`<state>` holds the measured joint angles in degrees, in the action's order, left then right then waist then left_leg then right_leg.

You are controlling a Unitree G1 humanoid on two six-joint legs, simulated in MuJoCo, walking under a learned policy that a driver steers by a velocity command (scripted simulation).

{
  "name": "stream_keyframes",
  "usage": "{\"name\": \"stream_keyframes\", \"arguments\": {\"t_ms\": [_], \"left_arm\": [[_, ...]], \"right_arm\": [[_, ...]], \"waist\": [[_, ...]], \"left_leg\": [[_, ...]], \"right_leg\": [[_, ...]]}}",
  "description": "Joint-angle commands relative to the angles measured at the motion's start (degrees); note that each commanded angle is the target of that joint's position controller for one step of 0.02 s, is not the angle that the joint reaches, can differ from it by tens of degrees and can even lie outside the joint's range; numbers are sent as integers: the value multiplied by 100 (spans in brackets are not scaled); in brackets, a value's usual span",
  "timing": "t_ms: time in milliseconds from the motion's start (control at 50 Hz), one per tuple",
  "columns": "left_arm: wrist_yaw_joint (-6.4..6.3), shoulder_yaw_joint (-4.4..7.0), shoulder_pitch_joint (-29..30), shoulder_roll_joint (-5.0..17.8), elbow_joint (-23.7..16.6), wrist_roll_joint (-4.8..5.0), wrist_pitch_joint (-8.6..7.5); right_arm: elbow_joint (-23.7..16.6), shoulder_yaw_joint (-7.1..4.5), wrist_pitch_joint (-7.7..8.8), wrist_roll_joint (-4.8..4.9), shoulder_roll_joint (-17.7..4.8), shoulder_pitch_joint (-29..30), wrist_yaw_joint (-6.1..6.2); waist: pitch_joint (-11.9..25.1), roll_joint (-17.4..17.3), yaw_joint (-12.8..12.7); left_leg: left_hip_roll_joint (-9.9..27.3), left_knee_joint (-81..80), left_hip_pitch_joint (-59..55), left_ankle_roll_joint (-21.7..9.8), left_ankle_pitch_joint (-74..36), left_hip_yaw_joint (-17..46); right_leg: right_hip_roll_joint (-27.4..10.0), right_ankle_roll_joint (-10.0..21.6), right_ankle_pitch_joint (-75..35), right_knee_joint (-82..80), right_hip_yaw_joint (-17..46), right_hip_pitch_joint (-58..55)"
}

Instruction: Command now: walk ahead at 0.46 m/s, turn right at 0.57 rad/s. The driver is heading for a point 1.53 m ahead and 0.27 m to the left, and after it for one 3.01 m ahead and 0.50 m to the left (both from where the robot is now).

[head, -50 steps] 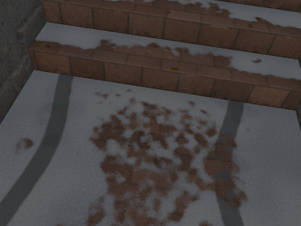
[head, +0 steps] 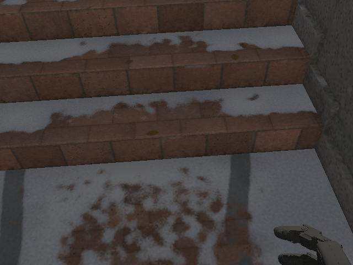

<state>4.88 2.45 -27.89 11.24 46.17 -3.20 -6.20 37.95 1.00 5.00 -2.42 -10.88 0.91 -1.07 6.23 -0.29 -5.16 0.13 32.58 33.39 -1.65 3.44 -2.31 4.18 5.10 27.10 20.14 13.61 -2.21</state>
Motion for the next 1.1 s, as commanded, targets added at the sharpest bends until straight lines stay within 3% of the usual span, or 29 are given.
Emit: {"name": "stream_keyframes", "arguments": {"t_ms": [20,40,60,80,100,120,160,200,260,320,400,440,460,480,500,540,580,620,700,740,820,880,900,920,940,960,1000,1040,1100], "left_arm": [[63,156,400,560,-540,-104,-124],[33,-84,-697,-157,-637,-250,-249],[-343,96,225,649,-747,753,-66],[-474,115,499,793,-829,737,2],[-563,78,842,648,-912,629,54],[-593,81,1164,625,-1079,498,114],[-537,79,1080,457,-1215,496,240],[-482,29,1287,346,-1308,455,261],[-433,-88,1759,285,-1416,340,129],[-392,-67,2325,513,-1539,453,76],[-383,93,2565,901,-1601,429,19],[-441,303,1486,1217,-1363,373,-17],[-541,238,317,1440,-1157,-352,42],[-573,390,129,2048,-1162,-333,152],[-578,359,371,1693,-1198,-145,242],[-550,151,969,1010,-1059,-2,223],[-598,121,1055,969,-885,92,161],[-576,134,920,980,-717,133,65],[-636,207,962,1066,-556,252,-6],[-577,246,1052,1179,-482,251,-20],[-528,341,926,1352,-402,185,48],[-513,391,724,1518,-306,220,182],[-500,338,709,1398,-398,184,226],[-448,154,464,702,-756,84,262],[-423,224,759,1059,-956,45,266],[-395,254,1141,1253,-952,109,250],[-421,192,1174,1127,-770,118,188],[-434,153,837,1054,-595,18,316],[-396,105,1163,904,-618,17,448]], "right_arm": [[-60,-340,189,102,-866,-1324,172],[310,-344,192,45,-975,-2999,157],[284,-827,136,206,-1941,-3068,296],[293,-754,181,290,-1634,-2443,344],[273,-633,176,293,-1234,-1969,358],[346,-544,190,272,-915,-1766,311],[494,-409,193,246,-431,-1489,189],[627,-447,204,313,-540,-1419,107],[628,-590,157,349,-1061,-1335,125],[697,-724,127,474,-1533,-1752,117],[792,-757,-11,441,-1622,-2170,110],[788,-648,-64,349,-1294,-2315,94],[639,-541,-12,6,-820,-2543,7],[407,-491,-16,191,-507,-3080,1],[565,-582,-106,139,-890,-2861,52],[447,-624,-141,87,-963,-2063,9],[412,-608,-274,-18,-877,-2010,-51],[338,-596,-382,-22,-815,-1904,-121],[-9,-548,-406,-18,-676,-1058,-319],[-99,-533,-447,61,-678,-784,-387],[-287,-543,-478,51,-871,-365,-431],[-60,-633,-402,-64,-982,-1202,-315],[280,-748,-362,-96,-1264,-2291,-218],[198,-887,-329,-84,-2012,-2447,-78],[61,-964,-381,150,-2303,-2449,-28],[91,-898,-425,156,-1988,-2297,11],[125,-736,-374,171,-1479,-1855,39],[90,-654,-266,168,-1299,-1635,30],[246,-684,-172,222,-1399,-1893,6]], "waist": [[930,-66,1202],[2689,-1680,1204],[1801,-665,1670],[855,-134,1348],[213,213,1067],[-264,72,908],[-666,-487,439],[-922,-396,279],[-842,-213,326],[-709,-314,614],[-601,-275,712],[33,-237,196],[955,525,-47],[1584,2062,98],[1170,1289,61],[35,612,221],[-339,951,433],[-401,776,514],[-761,816,459],[-839,873,502],[-869,855,400],[-502,295,797],[160,-300,1230],[462,-1809,959],[886,-1833,1094],[238,-1016,1077],[-505,-327,661],[-368,-435,374],[-421,-225,403]], "left_leg": [[371,192,-4200,-900,-1050,328],[2259,-215,-7248,-2628,-1288,3075],[2880,-827,-6281,-2002,-1501,4285],[2554,-1119,-5133,-1624,-785,3820],[2337,-1388,-4070,-1457,-484,3002],[2064,-1758,-3269,-1417,-224,2489],[1516,-2330,-2354,-1289,852,1729],[1255,-2542,-2010,-1282,612,1298],[805,-2504,-1346,-1172,-157,552],[1033,-2323,-1714,-1130,5,812],[1228,-1504,-2411,-836,235,1251],[736,-8,-2091,-510,-535,972],[102,1909,-1361,-290,705,363],[-578,3547,221,-112,3104,188],[-210,4104,737,-223,2850,628],[162,3751,704,-203,1994,613],[302,3388,303,-112,1832,533],[267,3221,197,-88,1707,497],[310,1887,410,-40,705,370],[313,1337,-105,-37,371,190],[216,573,-648,-245,564,-172],[-335,44,-1838,-608,1076,-453],[-211,-155,-3149,-814,1418,45],[1476,-933,-4252,-1344,2287,2772],[1835,-2024,-4725,-1788,2687,4933],[1777,-1923,-4534,-1663,2303,4038],[1240,-1766,-3244,-1287,372,2780],[882,-1721,-2720,-1174,-1129,2076],[720,-1871,-2586,-1277,-1525,1905]], "right_leg": [[-456,78,-5379,2122,159,2314],[577,-429,-1390,4318,-212,4221],[149,-727,465,6179,-350,4685],[-183,-705,-181,6608,-324,4972],[-508,-621,-663,6484,-482,4885],[-632,-558,-708,6503,-650,4788],[-890,-370,-699,6119,-705,4434],[-1103,-371,-967,5255,-900,4570],[-1064,-581,-1914,3118,-1202,3553],[-846,-750,-2416,1947,-1162,3092],[-645,-566,-2489,1001,-1205,2680],[-658,-246,-2205,863,-1244,1015],[-1986,32,-1174,917,35,-307],[-3163,762,-969,67,2470,-1310],[-2955,757,-671,-134,2518,-966],[-2409,438,-1617,-207,801,174],[-2192,377,-2510,-436,12,808],[-2247,483,-3239,-584,-356,926],[-2147,256,-2124,-1096,-1124,919],[-1987,119,-2067,-1166,-1624,1246],[-2025,-31,-1859,-889,-2003,1082],[-1834,-130,-4198,1010,-2562,939],[-1519,-261,-3986,2690,-2749,1571],[-876,-588,-370,4546,-2699,3429],[-289,-627,508,5345,-1540,4524],[-702,-524,-88,5441,-1198,4939],[-1047,-461,-918,4641,-1176,4259],[-1076,-530,-932,4295,-1195,3496],[-908,-679,-1105,3848,-1306,3492]]}}
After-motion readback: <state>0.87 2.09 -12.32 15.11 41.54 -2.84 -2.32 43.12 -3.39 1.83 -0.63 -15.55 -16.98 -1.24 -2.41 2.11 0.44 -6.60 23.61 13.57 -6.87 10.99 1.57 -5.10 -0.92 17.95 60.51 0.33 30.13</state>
